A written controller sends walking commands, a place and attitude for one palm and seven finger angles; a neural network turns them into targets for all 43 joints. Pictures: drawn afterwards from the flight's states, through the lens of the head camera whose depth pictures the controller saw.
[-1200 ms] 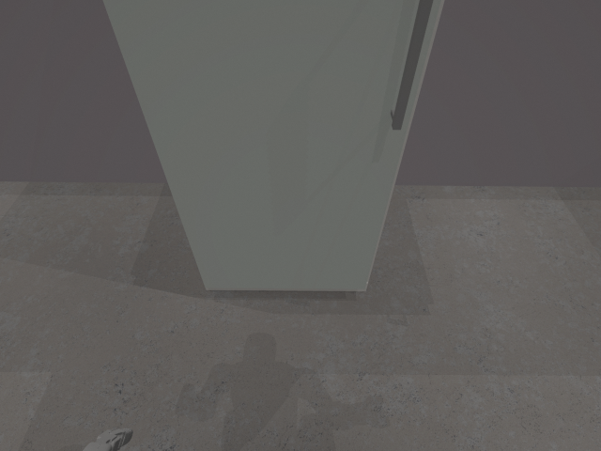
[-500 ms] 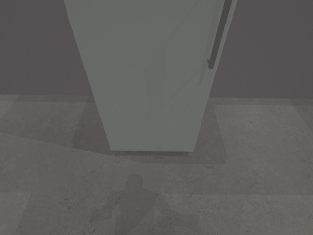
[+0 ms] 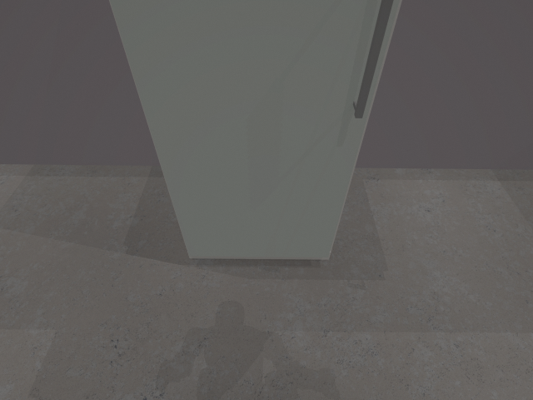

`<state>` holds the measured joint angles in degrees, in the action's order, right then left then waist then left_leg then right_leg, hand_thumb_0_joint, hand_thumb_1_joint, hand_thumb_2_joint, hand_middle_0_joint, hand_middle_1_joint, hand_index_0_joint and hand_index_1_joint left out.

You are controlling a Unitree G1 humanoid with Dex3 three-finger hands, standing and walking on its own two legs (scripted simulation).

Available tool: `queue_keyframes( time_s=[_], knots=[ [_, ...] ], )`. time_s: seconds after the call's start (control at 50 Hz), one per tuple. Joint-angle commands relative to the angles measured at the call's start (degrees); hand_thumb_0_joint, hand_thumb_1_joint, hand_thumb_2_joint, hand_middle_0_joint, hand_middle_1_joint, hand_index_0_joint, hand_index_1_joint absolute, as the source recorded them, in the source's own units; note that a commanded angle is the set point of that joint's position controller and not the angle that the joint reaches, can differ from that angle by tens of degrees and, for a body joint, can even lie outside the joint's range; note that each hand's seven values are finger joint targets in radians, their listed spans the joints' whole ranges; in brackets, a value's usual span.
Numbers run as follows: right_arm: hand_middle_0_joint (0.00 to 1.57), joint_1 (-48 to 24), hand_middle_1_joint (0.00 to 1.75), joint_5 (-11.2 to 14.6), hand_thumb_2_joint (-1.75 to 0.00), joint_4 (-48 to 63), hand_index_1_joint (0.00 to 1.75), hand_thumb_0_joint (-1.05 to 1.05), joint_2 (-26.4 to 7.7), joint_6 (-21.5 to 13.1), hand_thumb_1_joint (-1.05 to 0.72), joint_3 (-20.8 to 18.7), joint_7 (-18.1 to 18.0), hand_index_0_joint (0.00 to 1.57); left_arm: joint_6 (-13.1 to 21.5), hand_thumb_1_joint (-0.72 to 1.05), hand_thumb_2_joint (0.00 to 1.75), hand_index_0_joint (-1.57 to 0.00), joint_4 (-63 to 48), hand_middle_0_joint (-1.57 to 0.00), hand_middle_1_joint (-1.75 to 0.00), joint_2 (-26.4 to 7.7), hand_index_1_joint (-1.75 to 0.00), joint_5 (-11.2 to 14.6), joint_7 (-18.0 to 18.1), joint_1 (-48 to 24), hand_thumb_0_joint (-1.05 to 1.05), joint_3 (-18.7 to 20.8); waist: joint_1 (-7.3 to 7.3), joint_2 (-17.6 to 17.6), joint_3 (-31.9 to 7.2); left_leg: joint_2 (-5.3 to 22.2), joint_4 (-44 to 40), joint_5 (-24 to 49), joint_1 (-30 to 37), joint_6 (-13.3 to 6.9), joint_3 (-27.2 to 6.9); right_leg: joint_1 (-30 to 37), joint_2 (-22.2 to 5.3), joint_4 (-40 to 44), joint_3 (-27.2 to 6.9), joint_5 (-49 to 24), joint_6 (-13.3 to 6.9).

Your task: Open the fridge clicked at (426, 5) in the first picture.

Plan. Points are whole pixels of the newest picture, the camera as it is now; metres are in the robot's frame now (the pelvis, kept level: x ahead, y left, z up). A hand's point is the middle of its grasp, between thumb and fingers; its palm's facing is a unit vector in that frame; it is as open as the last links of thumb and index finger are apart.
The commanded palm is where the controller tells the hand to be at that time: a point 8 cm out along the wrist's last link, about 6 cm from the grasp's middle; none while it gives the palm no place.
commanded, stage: look at it before walking up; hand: right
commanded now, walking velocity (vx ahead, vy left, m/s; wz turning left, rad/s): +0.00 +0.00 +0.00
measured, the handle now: (376, 33) +0.76 -0.18 +0.22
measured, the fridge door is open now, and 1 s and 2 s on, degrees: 0 0 0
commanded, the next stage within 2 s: take the last steps up to it in 0.24 s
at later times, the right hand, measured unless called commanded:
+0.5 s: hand out of the picture +0.05 -0.23 -0.17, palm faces -0.01 +0.96 -0.28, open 7.4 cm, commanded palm none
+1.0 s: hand (386, 366) +0.24 -0.21 -0.18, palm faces -0.06 +0.98 -0.17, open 7.3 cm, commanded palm none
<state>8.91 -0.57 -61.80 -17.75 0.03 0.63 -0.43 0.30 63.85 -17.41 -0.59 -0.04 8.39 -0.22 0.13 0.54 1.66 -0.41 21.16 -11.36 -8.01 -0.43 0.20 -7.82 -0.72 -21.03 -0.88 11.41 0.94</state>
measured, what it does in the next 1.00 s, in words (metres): walks ahead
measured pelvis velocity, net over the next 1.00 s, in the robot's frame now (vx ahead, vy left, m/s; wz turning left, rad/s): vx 0.16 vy -0.03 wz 0.04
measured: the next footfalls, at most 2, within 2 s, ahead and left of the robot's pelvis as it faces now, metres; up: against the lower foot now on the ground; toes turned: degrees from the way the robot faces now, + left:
left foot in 1.08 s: +0.34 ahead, +0.07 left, +0.00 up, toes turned +9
right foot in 1.48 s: +0.38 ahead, -0.15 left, +0.00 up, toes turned -3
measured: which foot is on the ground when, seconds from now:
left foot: down 0.00-0.66, up 0.68-1.00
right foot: down 0.00-1.00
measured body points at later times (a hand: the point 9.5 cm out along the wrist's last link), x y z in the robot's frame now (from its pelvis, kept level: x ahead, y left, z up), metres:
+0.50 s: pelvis +0.01 +0.00 +0.00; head +0.00 -0.01 +0.45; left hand +0.06 +0.27 -0.15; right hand +0.05 -0.28 -0.15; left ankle +0.00 +0.11 -0.75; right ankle +0.00 -0.13 -0.75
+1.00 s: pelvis +0.16 -0.03 -0.01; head +0.20 -0.04 +0.43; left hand -0.01 +0.14 -0.15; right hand +0.24 -0.26 -0.17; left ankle +0.27 +0.08 -0.72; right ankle +0.01 -0.13 -0.75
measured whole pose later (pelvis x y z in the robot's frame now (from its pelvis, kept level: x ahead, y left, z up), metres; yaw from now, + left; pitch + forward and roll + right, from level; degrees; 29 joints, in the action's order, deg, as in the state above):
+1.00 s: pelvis +0.16 -0.03 -0.01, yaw +2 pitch -1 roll +0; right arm 9.4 -1.1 -58.2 -10.6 -0.2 -2.7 0.7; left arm 3.7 68.7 -4.5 -1.0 1.8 30.8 0.1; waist 2.6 0.8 5.5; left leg 2.7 41.0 -12.2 -30.2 -2.2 6.5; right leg 6.9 0.8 -15.7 5.7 22.0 -1.8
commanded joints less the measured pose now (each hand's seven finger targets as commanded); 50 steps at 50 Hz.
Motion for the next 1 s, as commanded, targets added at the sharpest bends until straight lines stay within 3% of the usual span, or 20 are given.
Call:
queue_keyframes(
  time_s=[0.0, 0.34, 0.38, 0.44, 0.48, 0.52, 0.56, 0.58, 0.6, 0.62, 0.64, 0.66, 0.68, 0.72, 0.74, 0.78, 0.84, 0.92, 0.96, 0.98],
  knots=[
    [0.20, -1.28, 0.30, -0.01, -0.90, 3.67, 0.30, 0.00, -11.05, -1.52, -0.90, -2.41, -0.60, 0.20, 1.33, 0.90, 0.90, -0.20, -3.28, -0.20, -0.30, -10.96, -0.30, 0.07, 0.93, -1.58, 0.00, 2.00, -0.13, -0.18, -2.58, 7.22, -4.09, 6.08, 0.30, -1.06, -6.19, -0.35, -5.63, 3.08, -4.54, -6.75, -1.85],
    [0.20, -0.23, 0.30, -0.01, -0.90, 2.84, 0.30, 0.00, -10.42, -1.44, -0.90, -2.19, -0.55, 0.20, 1.26, 0.90, 0.90, -0.20, -3.10, -0.20, -0.30, -10.77, -0.30, 0.06, 1.02, -1.40, 0.00, 1.88, -0.25, -0.74, -2.32, 7.16, -4.55, 5.93, 0.32, -0.85, -5.86, 0.21, -5.67, 3.62, -4.58, -6.83, -1.77],
    [0.20, 3.54, 0.30, -0.13, -0.90, 1.29, 0.30, 0.00, -4.74, -0.66, -0.90, -1.14, -0.76, 0.20, 0.48, 0.90, 0.90, -0.20, -1.68, -0.20, -0.30, -4.81, -0.30, -0.28, 0.76, 2.16, 0.00, 0.60, -0.30, 0.12, -3.72, 6.96, -4.18, -2.30, 0.60, -0.44, -5.85, 0.27, -4.91, 2.05, -3.11, -0.66, -1.23],
    [0.20, 5.91, 0.30, -0.56, -0.90, 1.17, 0.30, 0.00, -5.88, 0.20, -0.90, -1.97, -0.13, 0.20, -0.25, 0.90, 0.90, -0.20, -1.65, -0.20, -0.30, -4.33, -0.30, -0.86, 0.40, 4.00, 0.00, 0.90, -0.95, 2.87, 2.86, 7.66, -6.84, -21.42, -2.76, -2.16, -10.14, -7.47, -2.22, -0.67, -1.61, 15.18, -1.56],
    [0.20, 8.52, 0.30, -0.72, -0.90, 1.41, 0.30, 0.00, -7.15, 0.29, -0.90, -2.91, 0.01, 0.20, -0.34, 0.90, 0.90, -0.20, -2.39, -0.20, -0.30, -3.79, -0.30, -0.95, 0.30, 4.52, 0.00, 1.14, -1.84, 6.96, 5.01, 10.37, -9.65, -28.66, -2.56, -4.43, -14.76, -12.38, -0.48, -6.86, 0.95, 17.09, -1.46],
    [0.20, 10.04, 0.30, -0.60, -0.90, 1.88, 0.30, 0.00, -7.74, -0.11, -0.90, -3.84, -0.06, 0.20, 0.21, 0.90, 0.90, -0.20, -3.25, -0.20, -0.30, -2.81, -0.30, -0.92, 0.30, 5.81, 0.00, 1.56, -1.62, 9.10, 5.13, 14.80, -11.72, -30.32, -2.29, -7.56, -19.35, -14.17, -0.74, -13.27, 3.42, 13.91, -1.50],
    [0.20, 10.21, 0.30, -0.55, -0.90, 2.55, 0.30, 0.00, -6.95, -0.89, -0.90, -4.33, -0.09, 0.20, 1.01, 0.90, 0.90, -0.20, -3.64, -0.20, -0.30, -1.73, -0.30, -0.71, 0.22, 7.60, 0.00, 1.73, -0.64, 7.70, 5.40, 15.28, -9.77, -24.68, -3.00, -9.06, -18.46, -12.78, -1.69, -12.54, 3.26, 11.79, -1.85],
    [0.20, 10.15, 0.30, -0.49, -0.90, 2.67, 0.30, 0.00, -6.26, -1.05, -0.90, -4.36, -0.03, 0.20, 1.33, 0.90, 0.90, -0.20, -3.28, -0.20, -0.30, -1.22, -0.30, -0.57, 0.15, 8.92, 0.00, 1.89, -0.07, 5.27, 5.22, 14.30, -7.55, -22.23, -4.91, -8.78, -15.76, -9.65, -1.74, -10.35, 3.90, 11.23, -2.13],
    [0.20, 8.96, 0.30, -0.46, -0.90, 2.99, 0.30, 0.00, -4.95, -1.07, -0.90, -4.36, 0.05, 0.20, 1.79, 0.90, 0.90, -0.20, -2.59, -0.20, -0.30, -0.29, -0.30, -0.44, 0.21, 11.72, 0.00, 1.84, 1.43, 3.50, 4.98, 12.09, -3.64, -18.89, -7.94, -7.80, -12.13, -5.01, -1.85, -5.94, 3.75, 10.38, -2.49],
    [0.20, 7.99, 0.30, -0.41, -0.90, 3.56, 0.30, 0.00, -2.75, -0.96, -0.90, -4.03, 0.21, 0.20, 2.15, 0.90, 0.90, -0.20, -1.36, -0.20, -0.30, -0.80, -0.30, -0.45, 0.46, 15.54, 0.00, 2.00, 2.75, -0.68, 5.91, 7.77, 3.11, -16.25, -13.25, -5.95, -7.35, 0.58, -3.16, -1.19, 0.25, 10.97, -3.47],
    [0.20, 7.05, 0.30, -0.38, -0.90, 4.69, 0.30, 0.00, 0.61, -0.90, -0.90, -3.45, 0.56, 0.20, 2.61, 0.90, 0.90, -0.20, 0.22, -0.20, -0.30, -4.15, -0.30, -0.90, 0.82, 21.13, 0.00, 2.99, 4.60, -11.84, 5.47, 1.19, 17.53, -13.99, -21.34, -3.07, 0.27, 6.70, -11.47, 5.04, -12.38, 12.68, -6.92],
    [0.20, 3.17, 0.30, -0.86, -0.90, 6.70, 0.30, 0.00, 2.35, -1.42, -0.90, -2.89, 0.37, 0.20, 2.76, 0.90, 0.90, -0.20, 1.31, -0.20, -0.30, -6.06, -0.30, -1.12, 1.30, 26.28, 0.00, 3.59, 6.08, -17.61, 8.04, -1.38, 30.35, -20.76, -30.60, -1.71, 4.15, 9.69, -19.15, 11.48, -22.74, 8.75, -10.81],
    [0.20, 1.65, 0.30, -1.21, -0.90, 7.29, 0.30, 0.00, 0.82, -1.74, -0.90, -3.18, 0.05, 0.20, 2.91, 0.90, 0.90, -0.20, 1.62, -0.20, -0.30, -4.35, -0.30, -0.80, 1.76, 27.00, 0.00, 3.08, 5.60, -14.14, 8.96, 1.96, 36.83, -19.48, -33.82, -1.99, -0.10, 10.62, -20.99, 10.79, -22.90, 1.86, -12.74],
    [0.20, 2.74, 0.30, -1.07, -0.90, 6.17, 0.30, 0.00, 2.26, -2.23, -0.90, -3.56, 0.63, 0.20, 3.81, 0.90, 0.90, -0.20, 0.69, -0.20, -0.30, -0.66, -0.30, -0.56, 2.31, 24.82, 0.00, 1.99, 3.74, -5.68, 8.75, 4.90, 42.64, -14.02, -35.13, -1.58, -1.00, 10.74, -19.38, 8.46, -16.92, -13.21, -13.88],
    [0.20, 3.32, 0.30, -1.03, -0.90, 5.69, 0.30, 0.00, 3.03, -2.25, -0.90, -3.53, 0.96, 0.20, 4.25, 0.90, 0.90, -0.20, 0.37, -0.20, -0.30, 0.13, -0.30, -0.56, 2.41, 23.93, 0.00, 1.73, 2.83, -4.53, 8.09, 5.38, 43.37, -11.73, -34.13, -1.15, -0.33, 10.77, -17.56, 8.02, -12.94, -18.83, -13.13],
    [0.20, 4.13, 0.30, -0.82, -0.90, 5.48, 0.30, 0.00, 4.32, -1.90, -0.90, -3.48, 1.45, 0.20, 4.88, 0.90, 0.90, -0.20, 0.62, -0.20, -0.30, 1.10, -0.30, -0.33, 2.64, 23.25, 0.00, 1.80, 1.53, -4.97, 6.37, 5.55, 41.25, -8.36, -32.84, -0.47, 1.27, 11.02, -15.07, 8.32, -7.34, -23.32, -12.22],
    [0.20, 1.48, 0.30, -0.72, -0.90, 6.72, 0.30, 0.00, 5.89, -1.44, -0.90, -3.27, 1.81, 0.20, 5.14, 0.90, 0.90, -0.20, 1.59, -0.20, -0.30, 2.69, -0.30, -0.22, 2.76, 24.34, 0.00, 1.70, 1.28, -6.83, 7.64, 5.14, 33.47, -2.89, -30.51, -0.16, 4.33, 8.87, -12.05, 9.95, -1.79, -25.46, -10.71],
    [0.20, -2.17, 0.30, -0.35, -0.90, 8.17, 0.30, 0.00, 7.30, -1.80, -0.90, -3.18, 1.73, 0.20, 4.65, 0.90, 0.90, -0.20, 3.10, -0.20, -0.30, 2.87, -0.30, -0.45, 2.80, 25.15, 0.00, 1.97, 1.65, -8.34, 7.09, 2.24, 18.94, 0.02, -21.75, -1.67, 7.95, 8.34, -11.00, 8.33, 1.75, -32.39, -10.06],
    [0.20, 0.09, 0.30, -0.50, -0.90, 7.44, 0.30, 0.00, 6.48, -1.96, -0.90, -3.45, 1.30, 0.20, 4.27, 0.90, 0.90, -0.20, 3.61, -0.20, -0.30, 2.28, -0.30, -0.26, 2.83, 25.26, 0.00, 2.35, 0.47, -7.58, 5.42, 0.52, 16.51, 0.75, -15.74, -3.05, 8.35, 8.32, -11.85, 3.61, 2.37, -40.54, -9.84],
    [0.20, 3.54, 0.30, -0.62, -0.90, 6.55, 0.30, 0.00, 5.45, -2.08, -0.90, -3.79, 1.01, 0.20, 4.11, 0.90, 0.90, -0.20, 3.67, -0.20, -0.30, 1.75, -0.30, -0.22, 2.76, 24.53, 0.00, 2.62, -1.36, -6.73, 3.82, 0.38, 15.10, 1.19, -11.69, -3.56, 7.78, 7.85, -12.43, -0.55, 2.60, -42.42, -9.30]
  ],
)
